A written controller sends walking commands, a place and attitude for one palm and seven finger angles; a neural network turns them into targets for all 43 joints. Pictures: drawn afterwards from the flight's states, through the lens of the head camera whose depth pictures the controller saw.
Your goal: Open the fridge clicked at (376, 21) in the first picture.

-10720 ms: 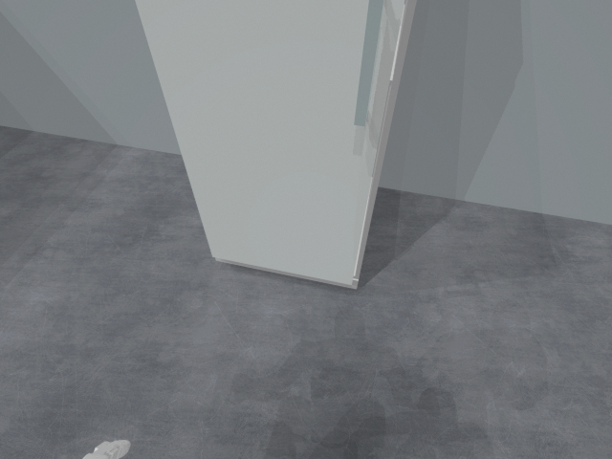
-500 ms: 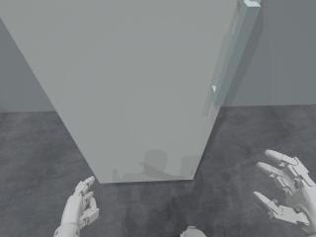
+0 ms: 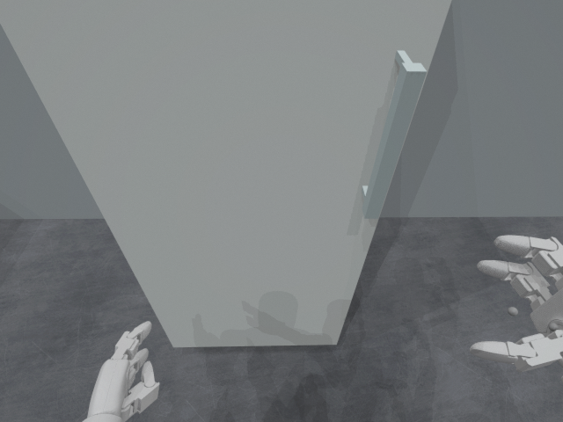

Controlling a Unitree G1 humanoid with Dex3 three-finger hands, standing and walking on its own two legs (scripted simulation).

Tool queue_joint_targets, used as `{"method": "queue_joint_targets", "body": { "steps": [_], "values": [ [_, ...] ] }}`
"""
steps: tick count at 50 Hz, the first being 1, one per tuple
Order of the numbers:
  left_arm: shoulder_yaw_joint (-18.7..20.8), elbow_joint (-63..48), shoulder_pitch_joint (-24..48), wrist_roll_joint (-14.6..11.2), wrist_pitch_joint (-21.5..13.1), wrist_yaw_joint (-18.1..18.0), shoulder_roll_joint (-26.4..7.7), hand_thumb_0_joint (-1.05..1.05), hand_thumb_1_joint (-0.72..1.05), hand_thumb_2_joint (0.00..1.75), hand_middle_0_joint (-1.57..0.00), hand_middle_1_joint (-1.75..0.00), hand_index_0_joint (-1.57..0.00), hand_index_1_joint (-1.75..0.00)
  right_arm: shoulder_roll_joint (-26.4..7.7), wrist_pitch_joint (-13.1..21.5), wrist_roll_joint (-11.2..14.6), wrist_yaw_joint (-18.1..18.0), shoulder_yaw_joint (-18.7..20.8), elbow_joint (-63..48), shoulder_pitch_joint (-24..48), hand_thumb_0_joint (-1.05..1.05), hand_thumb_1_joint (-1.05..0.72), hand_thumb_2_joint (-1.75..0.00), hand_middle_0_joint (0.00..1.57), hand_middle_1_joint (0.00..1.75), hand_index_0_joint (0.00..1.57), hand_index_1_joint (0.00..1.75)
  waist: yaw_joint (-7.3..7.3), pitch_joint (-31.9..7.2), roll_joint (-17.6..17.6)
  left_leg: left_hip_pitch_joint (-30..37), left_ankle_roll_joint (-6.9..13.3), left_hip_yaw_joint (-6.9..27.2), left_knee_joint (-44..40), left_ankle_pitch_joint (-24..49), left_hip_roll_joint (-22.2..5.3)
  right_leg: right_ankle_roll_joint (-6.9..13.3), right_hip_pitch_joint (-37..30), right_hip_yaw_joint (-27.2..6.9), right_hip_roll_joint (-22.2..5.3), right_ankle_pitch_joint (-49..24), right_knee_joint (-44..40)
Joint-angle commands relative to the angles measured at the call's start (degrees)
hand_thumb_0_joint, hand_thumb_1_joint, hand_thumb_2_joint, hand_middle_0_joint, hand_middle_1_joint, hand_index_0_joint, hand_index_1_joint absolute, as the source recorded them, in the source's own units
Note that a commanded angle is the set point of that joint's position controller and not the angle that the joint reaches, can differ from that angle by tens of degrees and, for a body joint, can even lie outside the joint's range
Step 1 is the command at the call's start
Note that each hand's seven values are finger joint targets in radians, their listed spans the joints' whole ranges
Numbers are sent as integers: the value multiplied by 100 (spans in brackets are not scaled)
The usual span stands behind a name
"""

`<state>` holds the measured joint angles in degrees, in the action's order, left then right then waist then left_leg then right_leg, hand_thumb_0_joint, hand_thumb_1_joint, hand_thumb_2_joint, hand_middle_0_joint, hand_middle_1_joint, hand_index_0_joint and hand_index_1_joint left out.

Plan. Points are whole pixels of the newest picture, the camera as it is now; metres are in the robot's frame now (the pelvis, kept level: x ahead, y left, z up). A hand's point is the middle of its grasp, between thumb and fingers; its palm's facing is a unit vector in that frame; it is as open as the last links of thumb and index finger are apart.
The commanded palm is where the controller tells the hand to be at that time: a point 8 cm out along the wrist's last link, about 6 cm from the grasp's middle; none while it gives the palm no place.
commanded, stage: raise the hand to about handle height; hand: right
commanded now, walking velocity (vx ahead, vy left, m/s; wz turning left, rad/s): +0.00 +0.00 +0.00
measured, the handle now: (384, 144) +0.47 -0.14 +0.18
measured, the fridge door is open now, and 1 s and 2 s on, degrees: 0 0 0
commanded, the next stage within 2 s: move the hooked fingers beside the handle in 0.94 s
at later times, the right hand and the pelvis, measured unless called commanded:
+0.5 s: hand (561, 237) +0.27 -0.28 +0.21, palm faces +0.05 +0.99 -0.11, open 14.0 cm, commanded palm +0.24 -0.32 +0.21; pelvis +0.00 +0.00 +0.01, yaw -1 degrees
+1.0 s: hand (532, 231) +0.29 -0.26 +0.20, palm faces +0.04 +0.99 -0.10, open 14.0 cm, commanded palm +0.25 -0.30 +0.21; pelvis +0.01 +0.02 +0.01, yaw +0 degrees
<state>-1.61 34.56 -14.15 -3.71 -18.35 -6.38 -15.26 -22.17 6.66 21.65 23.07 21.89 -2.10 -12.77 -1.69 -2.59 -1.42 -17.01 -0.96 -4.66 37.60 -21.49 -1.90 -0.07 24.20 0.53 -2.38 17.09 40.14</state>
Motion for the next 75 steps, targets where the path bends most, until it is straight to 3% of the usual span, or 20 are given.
{"method": "queue_joint_targets", "body": {
  "steps": [1,5,8,19,22,24,27,29,34,37,43,44,54,56,59,66,69,73,74,75],
  "values": [
    [138,-948,605,-52,-295,-45,-678,0,90,90,-20,-30,-20,-30,-1365,-113,118,66,669,-1144,1370,0,48,-31,30,118,30,118,-72,-558,-573,-313,150,-29,-812,756,262,129,-1159,-317,156,-472,-1020],
    [85,-928,649,-62,-212,-45,-673,0,90,90,-20,-30,-20,-30,-1561,-419,161,144,887,-848,1696,0,50,-30,30,120,30,120,-83,-594,-285,-152,145,-17,-987,931,275,148,-1318,-303,163,-613,-1092],
    [31,-925,725,-72,-165,-60,-659,0,90,90,-20,-30,-20,-30,-1692,-553,136,221,878,-858,2282,0,50,-30,30,120,30,120,-54,-627,-520,-133,154,-3,-1051,882,271,139,-1453,-321,178,-559,-1161],
    [-52,-886,829,-123,-39,-115,-659,0,90,90,-20,-30,-20,-30,-2379,-960,16,344,1178,-489,3466,0,50,-30,30,120,30,120,-94,-761,-491,185,202,63,-1364,902,228,148,-1773,-344,212,-599,-1368],
    [-46,-892,852,-153,-27,-102,-667,0,90,90,-20,-30,-20,-30,-2425,-1102,16,407,1205,-264,3759,0,50,-30,30,120,30,120,-71,-749,-550,153,182,67,-1393,1027,208,153,-1828,-317,240,-675,-1385],
    [-8,-889,785,-156,4,-61,-696,0,90,90,-20,-30,-20,-30,-2276,-1235,49,469,1167,231,3260,0,50,-30,30,120,30,120,-120,-676,-166,234,187,99,-1427,1237,204,168,-1732,-289,230,-843,-1328],
    [5,-981,838,-193,65,-7,-725,0,90,90,-20,-30,-20,-30,-2153,-1369,37,536,992,159,3258,0,50,-30,30,120,30,120,-108,-582,-272,86,163,83,-1368,1200,187,158,-1660,-265,252,-778,-1327],
    [35,-1011,822,-184,84,6,-729,0,90,90,-20,-30,-20,-30,-2271,-1337,40,502,1083,-32,3229,0,50,-30,30,120,30,120,-117,-696,-56,191,163,109,-1381,1236,181,173,-1701,-233,237,-870,-1278],
    [47,-1008,822,-128,60,-15,-695,0,90,90,-20,-30,-20,-30,-2588,-1093,70,311,1492,-541,3324,0,50,-30,30,120,30,120,-157,-1010,-262,347,156,128,-1312,1611,179,192,-1876,-168,241,-1193,-1187],
    [40,-983,852,-148,45,-46,-666,0,90,90,-20,-30,-20,-30,-2395,-1050,18,265,1340,-536,3480,0,50,-30,30,120,30,120,-102,-878,-611,220,158,110,-1278,1588,182,179,-1915,-151,251,-1134,-1223],
    [53,-949,806,-172,92,-99,-675,0,90,90,-20,-30,-20,-30,-2240,-1231,-27,341,1114,-228,3503,0,50,-30,30,120,30,120,-36,-716,-445,110,122,117,-1312,1633,171,192,-1887,-146,253,-1085,-1205],
    [64,-932,764,-159,112,-91,-698,0,90,90,-20,-30,-20,-30,-2323,-1233,-17,359,1162,-175,3382,0,50,-30,30,120,30,120,-55,-753,-167,201,116,144,-1338,1731,170,203,-1861,-149,234,-1161,-1173],
    [64,-953,811,-175,158,-78,-686,0,90,90,-20,-30,-20,-30,-2355,-1188,35,373,1210,-170,3461,0,50,-30,30,120,30,120,-51,-912,-139,240,93,160,-1244,2010,158,201,-1887,-129,243,-1342,-1057],
    [39,-978,864,-185,158,-90,-648,0,90,90,-20,-30,-20,-30,-2112,-1184,-5,361,945,-224,3738,0,50,-30,30,120,30,120,6,-867,-383,86,108,132,-1228,1830,163,201,-1934,-133,262,-1205,-1102],
    [70,-907,783,-164,183,-116,-697,0,90,90,-20,-30,-20,-30,-2333,-1166,-35,309,1091,-34,3756,0,50,-30,30,120,30,120,-3,-856,-177,151,112,159,-1273,1830,155,209,-1892,-152,233,-1236,-1082],
    [61,-949,806,-171,232,-120,-660,0,90,90,-20,-30,-20,-30,-2060,-1170,-141,223,782,1,4216,0,50,-30,30,120,30,120,42,-1004,-408,123,137,114,-1194,1860,149,202,-1991,-154,248,-1285,-1113],
    [79,-903,721,-156,276,-104,-703,0,90,90,-20,-30,-20,-30,-2309,-1188,-162,137,1016,311,4068,0,50,-30,30,120,30,120,-8,-1000,-98,225,140,113,-1215,1906,150,198,-1882,-169,213,-1356,-1111],
    [79,-982,783,-167,304,-85,-670,0,90,90,-20,-30,-20,-30,-2201,-1183,-191,114,969,261,4214,0,50,-30,30,120,30,120,-1,-1137,-402,207,145,97,-1134,1980,139,185,-1947,-127,225,-1429,-1107],
    [92,-964,724,-157,328,-72,-692,0,90,90,-20,-30,-20,-30,-2290,-1184,-186,100,1046,385,4026,0,50,-30,30,120,30,120,-21,-1090,-89,279,139,112,-1184,1984,140,195,-1835,-122,202,-1413,-1086],
    [95,-959,726,-168,352,-82,-710,0,90,90,-20,-30,-20,-30,-2242,-1189,-206,112,995,468,4136,0,50,-30,30,120,30,120,27,-1078,-127,209,123,119,-1171,1996,148,203,-1833,-97,208,-1396,-1095]
  ]
}}
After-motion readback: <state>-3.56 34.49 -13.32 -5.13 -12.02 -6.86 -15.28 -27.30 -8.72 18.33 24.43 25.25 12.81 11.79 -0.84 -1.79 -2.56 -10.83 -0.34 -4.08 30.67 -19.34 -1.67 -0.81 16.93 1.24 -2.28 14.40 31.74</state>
